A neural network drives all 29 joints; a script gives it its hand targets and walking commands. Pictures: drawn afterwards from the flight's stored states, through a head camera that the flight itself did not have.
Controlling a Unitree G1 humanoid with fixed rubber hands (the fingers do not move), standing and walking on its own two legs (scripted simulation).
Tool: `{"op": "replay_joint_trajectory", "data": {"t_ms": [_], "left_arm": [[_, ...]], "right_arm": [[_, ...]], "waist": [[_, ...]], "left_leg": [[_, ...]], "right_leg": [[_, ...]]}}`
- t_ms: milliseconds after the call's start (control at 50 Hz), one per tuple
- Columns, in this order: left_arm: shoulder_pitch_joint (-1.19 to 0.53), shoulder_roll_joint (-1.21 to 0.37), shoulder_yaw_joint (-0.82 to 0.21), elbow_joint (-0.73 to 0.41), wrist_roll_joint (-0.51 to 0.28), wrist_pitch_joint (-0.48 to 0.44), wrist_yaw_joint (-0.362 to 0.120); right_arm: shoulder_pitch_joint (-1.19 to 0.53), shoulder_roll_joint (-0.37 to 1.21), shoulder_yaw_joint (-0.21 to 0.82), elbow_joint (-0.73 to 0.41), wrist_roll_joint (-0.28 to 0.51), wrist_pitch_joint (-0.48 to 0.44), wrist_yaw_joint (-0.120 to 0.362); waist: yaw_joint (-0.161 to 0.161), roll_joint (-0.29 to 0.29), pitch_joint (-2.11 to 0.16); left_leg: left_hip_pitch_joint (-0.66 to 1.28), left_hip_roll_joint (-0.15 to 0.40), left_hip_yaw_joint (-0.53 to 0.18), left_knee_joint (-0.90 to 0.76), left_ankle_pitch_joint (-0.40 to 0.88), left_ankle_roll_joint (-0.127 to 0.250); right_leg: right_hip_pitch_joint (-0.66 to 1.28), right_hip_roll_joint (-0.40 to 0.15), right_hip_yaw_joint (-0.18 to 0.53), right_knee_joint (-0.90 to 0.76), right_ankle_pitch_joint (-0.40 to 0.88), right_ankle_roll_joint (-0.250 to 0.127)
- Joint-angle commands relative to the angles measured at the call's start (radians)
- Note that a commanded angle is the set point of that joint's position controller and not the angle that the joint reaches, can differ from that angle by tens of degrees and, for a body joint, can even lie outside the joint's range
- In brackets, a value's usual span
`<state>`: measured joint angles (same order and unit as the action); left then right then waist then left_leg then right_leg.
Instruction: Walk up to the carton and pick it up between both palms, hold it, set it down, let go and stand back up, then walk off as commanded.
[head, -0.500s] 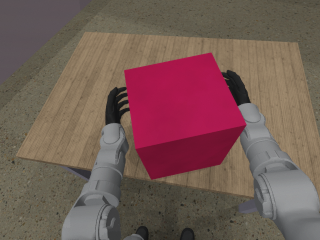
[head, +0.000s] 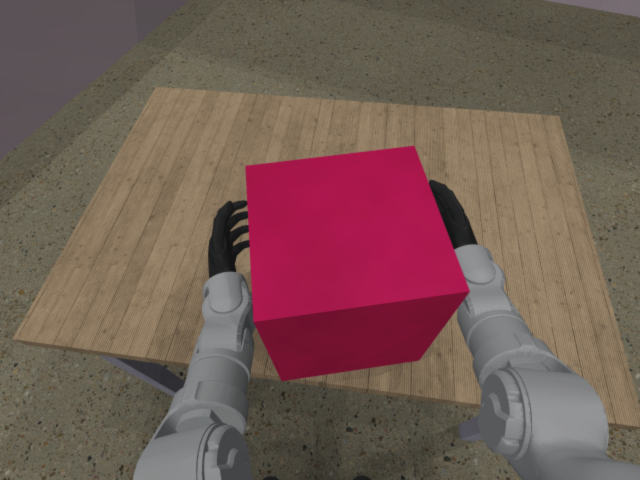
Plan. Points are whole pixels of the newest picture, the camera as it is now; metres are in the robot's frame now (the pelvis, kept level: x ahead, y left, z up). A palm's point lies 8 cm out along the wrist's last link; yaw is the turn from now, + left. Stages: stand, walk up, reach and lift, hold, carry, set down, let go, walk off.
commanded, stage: reach and lift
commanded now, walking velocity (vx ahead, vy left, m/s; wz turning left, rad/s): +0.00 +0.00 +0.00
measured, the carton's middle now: (342, 274) +0.38 +0.04 -0.01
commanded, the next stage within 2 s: none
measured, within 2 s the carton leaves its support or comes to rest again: leaves its support in 1.24 s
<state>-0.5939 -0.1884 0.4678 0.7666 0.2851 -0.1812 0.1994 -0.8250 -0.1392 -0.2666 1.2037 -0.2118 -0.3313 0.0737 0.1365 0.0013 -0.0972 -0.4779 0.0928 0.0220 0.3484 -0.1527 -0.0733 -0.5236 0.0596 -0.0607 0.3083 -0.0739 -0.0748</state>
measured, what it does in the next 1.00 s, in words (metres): stands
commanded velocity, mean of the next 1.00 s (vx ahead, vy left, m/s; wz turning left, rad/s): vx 0.00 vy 0.00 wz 0.00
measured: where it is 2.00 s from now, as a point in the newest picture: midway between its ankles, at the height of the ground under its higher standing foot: outside the picture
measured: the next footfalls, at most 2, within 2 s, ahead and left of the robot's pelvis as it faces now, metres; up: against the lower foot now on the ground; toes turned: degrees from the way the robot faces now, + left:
none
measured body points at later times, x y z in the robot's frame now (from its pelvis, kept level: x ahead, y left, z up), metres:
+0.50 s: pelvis +0.00 +0.00 +0.00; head +0.10 -0.01 +0.44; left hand +0.37 +0.19 +0.02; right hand +0.45 -0.10 +0.02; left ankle -0.01 +0.17 -0.74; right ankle +0.03 -0.07 -0.74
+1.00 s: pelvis -0.01 -0.01 +0.00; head +0.10 -0.01 +0.44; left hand +0.37 +0.19 +0.02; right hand +0.45 -0.10 +0.02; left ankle -0.01 +0.17 -0.74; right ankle +0.03 -0.07 -0.74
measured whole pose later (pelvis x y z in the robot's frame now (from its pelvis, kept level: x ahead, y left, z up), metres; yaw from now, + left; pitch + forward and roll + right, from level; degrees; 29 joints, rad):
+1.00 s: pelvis -0.01 -0.01 +0.00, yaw +0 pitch +18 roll +0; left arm -0.62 -0.17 0.48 0.83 0.26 -0.28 0.19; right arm -0.86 -0.14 -0.26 1.28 -0.25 -0.44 0.01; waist 0.14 -0.01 -0.11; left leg -0.52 0.10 0.01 0.32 -0.12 -0.08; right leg -0.56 0.06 -0.07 0.28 -0.05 -0.08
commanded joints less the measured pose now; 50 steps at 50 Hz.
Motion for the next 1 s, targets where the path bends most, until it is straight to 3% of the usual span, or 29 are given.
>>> {"op": "replay_joint_trajectory", "data": {"t_ms": [0,20,40,60,80,140,160,220,240,260,280,300,360,380,480,580,620,660,680,700,740,780,800,840,860,880,920,960,980], "left_arm": [[-0.385,-0.358,-0.251,-0.036,0.040,-0.029,-0.115],[-0.359,-0.366,-0.265,-0.054,0.043,-0.024,-0.114],[-0.368,-0.352,-0.251,-0.036,0.039,-0.034,-0.115],[-0.357,-0.358,-0.270,-0.056,0.042,-0.031,-0.114],[-0.371,-0.334,-0.256,-0.044,0.044,-0.029,-0.115],[-0.349,-0.370,-0.296,-0.045,0.022,-0.030,-0.120],[-0.397,-0.356,-0.286,-0.066,0.044,-0.032,-0.114],[-0.382,-0.363,-0.289,-0.054,0.034,-0.042,-0.110],[-0.391,-0.362,-0.301,-0.053,0.038,-0.040,-0.109],[-0.389,-0.355,-0.280,-0.051,0.033,-0.041,-0.110],[-0.375,-0.367,-0.284,-0.032,0.036,-0.035,-0.115],[-0.345,-0.369,-0.286,-0.027,0.039,-0.040,-0.114],[-0.383,-0.365,-0.289,-0.022,0.040,-0.045,-0.120],[-0.353,-0.379,-0.284,0.007,0.038,-0.035,-0.121],[-0.375,-0.372,-0.270,0.016,0.046,-0.044,-0.123],[-0.410,-0.395,-0.288,-0.010,0.042,-0.054,-0.121],[-0.408,-0.362,-0.253,0.049,0.042,-0.051,-0.132],[-0.391,-0.369,-0.253,0.051,0.041,-0.055,-0.129],[-0.434,-0.360,-0.253,0.045,0.045,-0.057,-0.128],[-0.439,-0.347,-0.239,0.054,0.047,-0.065,-0.135],[-0.435,-0.358,-0.250,0.056,0.045,-0.085,-0.140],[-0.418,-0.395,-0.272,0.027,0.043,-0.098,-0.134],[-0.418,-0.375,-0.255,0.060,0.040,-0.094,-0.139],[-0.429,-0.395,-0.279,0.030,0.029,-0.127,-0.137],[-0.436,-0.388,-0.283,0.043,0.039,-0.132,-0.137],[-0.445,-0.387,-0.266,0.026,0.050,-0.140,-0.134],[-0.450,-0.428,-0.316,0.011,0.030,-0.148,-0.133],[-0.439,-0.415,-0.311,0.012,0.039,-0.164,-0.135],[-0.507,-0.433,-0.322,-0.008,0.036,-0.160,-0.126]], "right_arm": [[-0.495,0.440,0.138,-0.049,-0.041,-0.052,0.072],[-0.465,0.455,0.156,-0.049,-0.033,-0.058,0.069],[-0.498,0.462,0.187,-0.102,-0.021,-0.061,0.077],[-0.489,0.433,0.142,-0.073,-0.047,-0.063,0.070],[-0.490,0.442,0.144,-0.049,-0.038,-0.059,0.075],[-0.463,0.448,0.160,-0.046,-0.026,-0.070,0.069],[-0.458,0.445,0.135,-0.026,-0.036,-0.060,0.068],[-0.490,0.459,0.143,-0.079,-0.034,-0.075,0.071],[-0.488,0.458,0.130,-0.073,-0.044,-0.071,0.066],[-0.492,0.449,0.151,-0.055,-0.028,-0.062,0.070],[-0.477,0.449,0.129,-0.042,-0.047,-0.059,0.066],[-0.459,0.456,0.175,-0.043,-0.021,-0.062,0.070],[-0.443,0.478,0.142,-0.011,-0.055,-0.067,0.059],[-0.476,0.480,0.166,-0.041,-0.052,-0.074,0.061],[-0.448,0.497,0.135,0.006,-0.057,-0.068,0.060],[-0.481,0.511,0.117,-0.045,-0.091,-0.089,0.058],[-0.486,0.492,0.113,-0.012,-0.104,-0.084,0.049],[-0.473,0.508,0.117,-0.019,-0.091,-0.088,0.056],[-0.501,0.490,0.107,-0.010,-0.100,-0.084,0.054],[-0.517,0.521,0.128,-0.016,-0.096,-0.083,0.053],[-0.492,0.519,0.136,0.005,-0.116,-0.108,0.041],[-0.516,0.527,0.163,-0.016,-0.113,-0.137,0.037],[-0.505,0.523,0.151,-0.022,-0.130,-0.137,0.028],[-0.535,0.559,0.195,-0.035,-0.099,-0.180,0.030],[-0.575,0.559,0.183,-0.048,-0.114,-0.197,0.027],[-0.546,0.554,0.195,-0.029,-0.112,-0.202,0.028],[-0.571,0.546,0.219,-0.057,-0.103,-0.227,0.018],[-0.616,0.559,0.232,-0.076,-0.104,-0.257,0.017],[-0.610,0.521,0.210,-0.069,-0.119,-0.259,0.015]], "waist": [[0.071,-0.096,-0.569],[0.053,-0.073,-0.585],[0.101,-0.123,-0.596],[0.048,-0.114,-0.581],[0.060,-0.102,-0.579],[0.037,-0.074,-0.578],[0.026,-0.056,-0.572],[0.066,-0.075,-0.634],[0.031,-0.080,-0.624],[0.062,-0.076,-0.605],[0.029,-0.093,-0.561],[0.064,-0.089,-0.584],[0.022,-0.091,-0.545],[0.048,-0.085,-0.570],[0.045,-0.052,-0.557],[0.039,-0.075,-0.612],[0.029,-0.105,-0.545],[0.047,-0.101,-0.548],[0.040,-0.098,-0.557],[0.061,-0.102,-0.546],[0.027,-0.133,-0.554],[0.054,-0.127,-0.625],[0.030,-0.157,-0.626],[0.059,-0.106,-0.684],[0.046,-0.106,-0.714],[0.065,-0.109,-0.695],[0.032,-0.096,-0.723],[0.061,-0.101,-0.785],[0.019,-0.104,-0.759]], "left_leg": [[-0.003,-0.084,0.109,-0.016,0.259,0.064],[-0.001,-0.083,0.098,-0.016,0.291,0.060],[-0.019,-0.080,0.110,-0.024,0.264,0.066],[0.033,-0.077,0.093,-0.025,0.291,0.061],[0.004,-0.084,0.106,-0.028,0.263,0.066],[0.007,-0.077,0.090,-0.010,0.307,0.053],[0.009,-0.081,0.098,-0.021,0.280,0.058],[0.013,-0.082,0.110,-0.011,0.298,0.059],[0.001,-0.082,0.106,-0.011,0.282,0.059],[-0.015,-0.087,0.109,-0.023,0.266,0.061],[-0.003,-0.084,0.100,-0.035,0.248,0.062],[-0.017,-0.082,0.109,-0.032,0.267,0.062],[-0.022,-0.086,0.108,-0.048,0.228,0.068],[-0.015,-0.088,0.108,-0.045,0.245,0.069],[-0.040,-0.082,0.112,-0.045,0.230,0.068],[-0.044,-0.081,0.103,-0.043,0.231,0.069],[-0.075,-0.084,0.102,-0.055,0.173,0.078],[-0.051,-0.077,0.104,-0.044,0.189,0.077],[-0.062,-0.083,0.099,-0.051,0.170,0.076],[-0.079,-0.082,0.106,-0.053,0.138,0.081],[-0.079,-0.084,0.099,-0.057,0.154,0.078],[-0.057,-0.084,0.106,-0.038,0.225,0.069],[-0.067,-0.081,0.091,-0.045,0.218,0.078],[-0.093,-0.085,0.101,-0.034,0.246,0.070],[-0.100,-0.084,0.092,-0.025,0.244,0.071],[-0.120,-0.078,0.095,-0.035,0.223,0.073],[-0.073,-0.079,0.080,-0.026,0.275,0.063],[-0.091,-0.081,0.087,-0.011,0.282,0.064],[-0.073,-0.077,0.089,-0.034,0.255,0.057]], "right_leg": [[0.550,-0.040,0.006,0.050,0.276,0.063],[0.561,-0.042,0.004,0.047,0.329,0.061],[0.580,-0.038,0.009,0.057,0.327,0.076],[0.556,-0.038,-0.002,0.044,0.304,0.074],[0.563,-0.044,0.000,0.046,0.314,0.079],[0.556,-0.044,0.000,0.051,0.364,0.068],[0.548,-0.040,-0.001,0.045,0.305,0.067],[0.560,-0.039,0.006,0.047,0.293,0.069],[0.555,-0.039,0.004,0.043,0.307,0.071],[0.571,-0.044,0.005,0.042,0.296,0.070],[0.561,-0.052,0.011,0.034,0.273,0.076],[0.593,-0.039,0.005,0.048,0.309,0.075],[0.578,-0.050,0.006,0.040,0.290,0.086],[0.578,-0.049,0.002,0.047,0.322,0.079],[0.575,-0.051,0.005,0.041,0.276,0.082],[0.571,-0.053,0.004,0.050,0.280,0.087],[0.567,-0.077,0.017,0.038,0.250,0.104],[0.554,-0.065,0.016,0.040,0.226,0.101],[0.571,-0.075,0.017,0.042,0.231,0.103],[0.561,-0.078,0.026,0.047,0.249,0.112],[0.603,-0.081,0.019,0.059,0.319,0.116],[0.591,-0.065,0.014,0.061,0.367,0.110],[0.627,-0.074,0.026,0.063,0.411,0.116],[0.632,-0.074,0.015,0.084,0.492,0.121],[0.636,-0.072,0.014,0.098,0.482,0.117],[0.649,-0.071,0.010,0.094,0.478,0.117],[0.623,-0.066,0.006,0.096,0.499,0.115],[0.627,-0.063,0.005,0.102,0.541,0.106],[0.612,-0.056,-0.017,0.082,0.460,0.105]]}}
